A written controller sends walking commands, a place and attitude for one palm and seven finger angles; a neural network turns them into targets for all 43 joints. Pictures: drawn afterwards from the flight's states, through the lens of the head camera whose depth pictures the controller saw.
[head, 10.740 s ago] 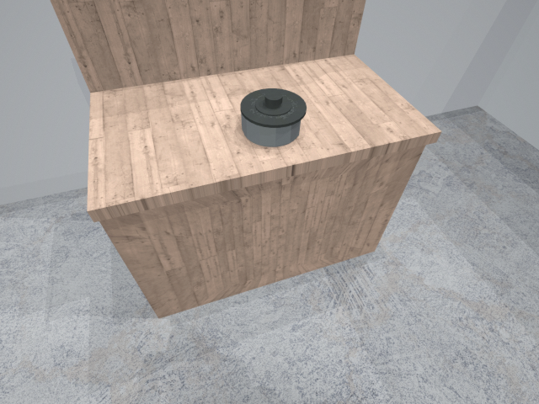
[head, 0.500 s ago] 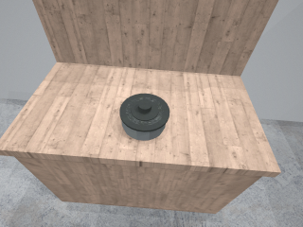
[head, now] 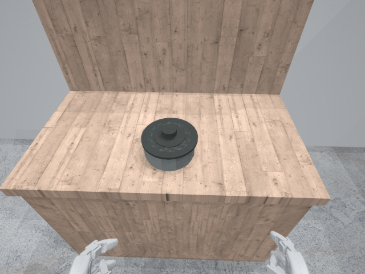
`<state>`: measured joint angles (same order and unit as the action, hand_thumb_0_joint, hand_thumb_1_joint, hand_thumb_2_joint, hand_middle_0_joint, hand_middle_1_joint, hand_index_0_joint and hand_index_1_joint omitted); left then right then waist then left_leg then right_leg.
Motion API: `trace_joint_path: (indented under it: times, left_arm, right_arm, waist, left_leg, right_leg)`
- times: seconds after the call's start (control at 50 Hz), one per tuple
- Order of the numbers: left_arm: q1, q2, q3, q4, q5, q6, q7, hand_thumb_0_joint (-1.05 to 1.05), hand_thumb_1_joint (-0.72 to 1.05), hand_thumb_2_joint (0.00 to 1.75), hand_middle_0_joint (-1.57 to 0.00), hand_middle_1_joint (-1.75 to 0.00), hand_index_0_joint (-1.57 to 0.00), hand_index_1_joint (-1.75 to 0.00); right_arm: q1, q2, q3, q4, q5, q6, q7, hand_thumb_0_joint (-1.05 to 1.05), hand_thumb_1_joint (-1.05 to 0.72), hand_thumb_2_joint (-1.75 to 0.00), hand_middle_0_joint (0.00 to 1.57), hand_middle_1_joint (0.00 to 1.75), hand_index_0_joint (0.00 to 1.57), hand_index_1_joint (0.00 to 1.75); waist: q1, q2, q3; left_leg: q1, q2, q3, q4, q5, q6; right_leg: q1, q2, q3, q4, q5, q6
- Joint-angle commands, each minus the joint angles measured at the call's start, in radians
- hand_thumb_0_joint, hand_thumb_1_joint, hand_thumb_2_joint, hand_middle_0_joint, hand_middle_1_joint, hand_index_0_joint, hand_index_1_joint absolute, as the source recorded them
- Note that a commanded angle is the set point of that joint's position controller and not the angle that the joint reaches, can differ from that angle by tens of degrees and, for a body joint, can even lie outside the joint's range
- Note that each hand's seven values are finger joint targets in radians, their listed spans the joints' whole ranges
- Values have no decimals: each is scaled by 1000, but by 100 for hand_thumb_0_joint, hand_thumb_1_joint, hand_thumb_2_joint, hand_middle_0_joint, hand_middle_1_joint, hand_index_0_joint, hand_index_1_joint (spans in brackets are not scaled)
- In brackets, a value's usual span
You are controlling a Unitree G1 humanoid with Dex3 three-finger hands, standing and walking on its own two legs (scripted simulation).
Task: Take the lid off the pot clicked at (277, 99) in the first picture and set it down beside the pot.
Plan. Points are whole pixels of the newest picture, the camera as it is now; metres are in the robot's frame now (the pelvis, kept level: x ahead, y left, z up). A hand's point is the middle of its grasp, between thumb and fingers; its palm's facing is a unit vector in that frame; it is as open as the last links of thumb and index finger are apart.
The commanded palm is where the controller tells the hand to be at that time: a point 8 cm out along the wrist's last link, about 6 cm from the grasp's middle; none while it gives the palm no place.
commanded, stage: lift the closed hand beside the body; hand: left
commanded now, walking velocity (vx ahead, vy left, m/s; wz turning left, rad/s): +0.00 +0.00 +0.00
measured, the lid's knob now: (169, 131) +0.52 +0.07 +0.02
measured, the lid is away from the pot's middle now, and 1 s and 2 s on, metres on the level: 0.01 0.01 0.01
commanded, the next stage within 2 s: raise the hand higher, near the body in 0.32 s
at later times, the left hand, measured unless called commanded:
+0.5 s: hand out of the picture +0.13 +0.21 -0.04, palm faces +0.26 -0.90 -0.34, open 3.1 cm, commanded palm +0.08 +0.25 +0.00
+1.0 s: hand (70, 244) +0.17 +0.22 +0.05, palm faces +0.29 -0.88 -0.38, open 3.1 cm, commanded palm +0.12 +0.26 +0.08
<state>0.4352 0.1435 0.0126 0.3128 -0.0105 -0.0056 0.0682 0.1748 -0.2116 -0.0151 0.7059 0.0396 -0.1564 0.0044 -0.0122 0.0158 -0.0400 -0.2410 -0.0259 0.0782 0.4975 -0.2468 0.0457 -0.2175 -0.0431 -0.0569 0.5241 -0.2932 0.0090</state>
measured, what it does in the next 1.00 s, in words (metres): stands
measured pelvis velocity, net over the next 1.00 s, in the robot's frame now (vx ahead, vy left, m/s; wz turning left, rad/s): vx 0.03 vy -0.01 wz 0.03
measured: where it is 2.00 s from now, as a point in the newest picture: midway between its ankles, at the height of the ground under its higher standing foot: outside the picture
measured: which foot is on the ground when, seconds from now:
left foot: down 0.00-1.00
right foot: down 0.00-1.00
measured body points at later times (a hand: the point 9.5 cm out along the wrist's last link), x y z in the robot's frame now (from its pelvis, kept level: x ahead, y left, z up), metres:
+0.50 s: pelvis +0.01 -0.02 +0.00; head +0.02 -0.03 +0.45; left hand +0.11 +0.26 -0.01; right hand +0.19 -0.23 -0.09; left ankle +0.01 +0.09 -0.74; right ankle -0.01 -0.12 -0.74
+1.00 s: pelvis +0.03 -0.01 +0.00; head +0.03 -0.02 +0.45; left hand +0.15 +0.27 +0.07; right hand +0.25 -0.21 -0.06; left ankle +0.01 +0.09 -0.74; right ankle -0.01 -0.12 -0.74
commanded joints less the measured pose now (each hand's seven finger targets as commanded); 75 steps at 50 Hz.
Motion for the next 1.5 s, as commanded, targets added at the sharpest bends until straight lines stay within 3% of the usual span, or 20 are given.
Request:
trace_joint_path:
  times: [0.0, 0.06, 0.16, 0.18, 0.26, 0.36, 0.42, 0.46, 0.56, 0.66, 0.8, 1.16, 1.22, 1.28, 1.3, 1.32, 1.34, 1.36, 1.4, 1.48]
  left_arm:
    - [59, 225, 163, -316, -15, -88, 16, 0, 90, 90, -90, -107, -90, -107]
    - [-67, 155, 86, -299, -9, -94, 16, 0, 90, 90, -104, -121, -104, -121]
    - [35, 176, 99, -396, -22, -100, 13, 0, 90, 90, -126, -145, -126, -145]
    - [51, 170, 96, -388, -22, -96, 14, 0, 90, 90, -130, -150, -130, -150]
    - [52, 182, 122, -312, -13, -89, 17, 0, 90, 90, -130, -150, -130, -150]
    - [122, 244, 186, -432, -13, -91, 21, 0, 90, 90, -130, -150, -130, -150]
    - [166, 220, 171, -436, -12, -76, 24, 0, 90, 90, -130, -150, -130, -150]
    - [196, 220, 180, -416, -8, -72, 24, 0, 90, 90, -130, -150, -130, -150]
    - [246, 238, 185, -558, -5, -84, 21, 0, 90, 90, -130, -150, -130, -150]
    - [261, 244, 204, -585, -5, -89, 25, 0, 90, 90, -130, -150, -130, -150]
    - [264, 256, 217, -727, -6, -104, 25, 0, 90, 90, -130, -150, -130, -150]
    - [155, 294, 275, -892, -20, -134, 25, 0, 90, 90, -130, -150, -130, -150]
    - [145, 308, 292, -916, -22, -140, 32, 0, 90, 90, -130, -150, -130, -150]
    - [120, 316, 311, -902, -27, -146, 33, 0, 90, 90, -130, -150, -130, -150]
    - [36, 538, 251, -939, 419, -79, 61, 0, 88, 89, -127, -149, -127, -149]
    - [26, 438, 242, -966, 429, -38, 79, 0, 86, 88, -125, -148, -125, -148]
    - [-6, 435, 227, -966, 433, -17, 86, 0, 84, 88, -123, -146, -123, -146]
    - [37, 425, 196, -918, 543, 1, 86, 0, 81, 89, -121, -144, -121, -144]
    - [141, 481, 209, -868, 664, 48, 71, 0, 74, 91, -118, -137, -118, -137]
    - [13, 645, 268, -873, 814, 93, 26, 0, 61, 100, -117, -115, -117, -115]
  right_arm:
    - [-102, -112, -23, -259, -4, -27, -31, 0, -90, -90, 20, 30, 20, 30]
    - [-82, -108, -13, -274, -5, -10, -47, 0, -90, -90, 20, 30, 20, 30]
    - [-53, -113, -10, -307, -15, -18, -66, 0, -90, -90, 20, 30, 20, 30]
    - [-57, -110, -8, -307, -16, -18, -70, 0, -90, -90, 20, 30, 20, 30]
    - [-71, -119, -9, -293, -16, -4, -77, 0, -90, -90, 20, 30, 20, 30]
    - [-83, -111, -9, -293, -22, -15, -83, 0, -90, -90, 20, 30, 20, 30]
    - [-89, -103, -10, -278, -23, -19, -85, 0, -90, -90, 20, 30, 20, 30]
    - [-98, -103, -15, -267, -22, -17, -85, 0, -90, -90, 20, 30, 20, 30]
    - [-103, -100, -20, -264, -22, -31, -81, 0, -90, -90, 20, 30, 20, 30]
    - [-107, -93, -24, -258, -19, -27, -84, 0, -90, -90, 20, 30, 20, 30]
    - [-96, -89, -19, -268, -24, -30, -78, 0, -90, -90, 20, 30, 20, 30]
    - [-112, -89, 3, -301, -29, -3, -64, 0, -90, -90, 20, 30, 20, 30]
    - [-104, -90, 1, -293, -28, -7, -64, 0, -90, -90, 20, 30, 20, 30]
    - [-111, -90, 3, -287, -27, -7, -63, 0, -90, -90, 20, 30, 20, 30]
    - [-124, -170, 16, -292, -46, 52, -48, 0, -90, -90, 20, 30, 20, 30]
    - [-139, -129, 7, -332, -45, 82, -39, 0, -90, -90, 20, 30, 20, 30]
    - [-160, -131, 11, -334, -33, 95, -35, 0, -90, -90, 20, 30, 20, 30]
    - [-144, -131, 5, -329, -37, 108, -26, 0, -90, -90, 20, 30, 20, 30]
    - [-156, -151, -2, -336, -35, 160, -9, 0, -90, -90, 20, 30, 20, 30]
    - [-202, -159, 1, -354, -25, 223, -6, 0, -90, -90, 20, 30, 20, 30]
  waist:
    - [57, 15, 45]
    - [7, 76, 118]
    - [31, 80, -29]
    - [30, 34, -23]
    - [19, -54, 51]
    - [60, 36, -60]
    - [60, 30, -53]
    - [58, -29, -7]
    - [68, -3, -44]
    - [64, -26, 10]
    - [72, 34, -32]
    - [74, 16, -11]
    - [77, 76, -22]
    - [75, 16, 9]
    - [71, 83, 40]
    - [74, 103, 32]
    - [63, 89, 61]
    - [84, 93, 24]
    - [111, 83, -52]
    - [111, 51, -184]
  left_leg:
    - [-3, 31, -69, -102, 13, -36]
    - [-6, 20, -66, -81, -81, -29]
    - [70, 15, -69, -58, -28, -20]
    - [60, 15, -72, -56, -12, -18]
    - [25, 13, -68, -37, 28, -13]
    - [74, 17, -66, -39, 127, -14]
    - [84, 22, -65, -37, 182, -13]
    - [65, 25, -66, -36, 181, -11]
    - [109, 29, -68, -43, 251, -7]
    - [117, 35, -69, -57, 244, -8]
    - [173, 42, -77, -70, 343, -13]
    - [176, 46, -94, -100, 287, -21]
    - [195, 50, -92, -104, 287, -24]
    - [174, 52, -97, -109, 250, -24]
    - [55, 37, -75, -79, 255, -12]
    - [36, 40, -71, -83, 249, -17]
    - [20, 41, -71, -79, 227, -16]
    - [28, 44, -69, -78, 212, -20]
    - [14, 39, -59, -63, 207, -20]
    - [37, 31, -69, -47, 211, -10]
  right_leg:
    - [-26, 15, 4, -114, 32, -31]
    - [-110, 21, 13, -150, -26, -25]
    - [-51, 28, 11, -148, 5, -30]
    - [-46, 29, 7, -145, 16, -28]
    - [-76, 29, 2, -148, 57, -20]
    - [10, 18, 5, -120, 157, -27]
    - [15, 16, 0, -112, 209, -25]
    - [2, 17, -5, -121, 212, -20]
    - [34, 12, -6, -118, 267, -18]
    - [15, 15, -11, -140, 249, -17]
    - [53, 16, -16, -135, 297, -17]
    - [76, 26, -17, -164, 249, -20]
    - [75, 24, -12, -167, 238, -20]
    - [67, 27, -15, -175, 215, -20]
    - [-48, 48, 14, -123, 200, -25]
    - [-40, 42, -25, -109, 168, -40]
    - [-54, 46, -17, -115, 155, -43]
    - [-52, 55, -10, -95, 115, -50]
    - [-23, 60, 7, -83, 128, -55]
    - [40, 45, 48, -79, 166, -47]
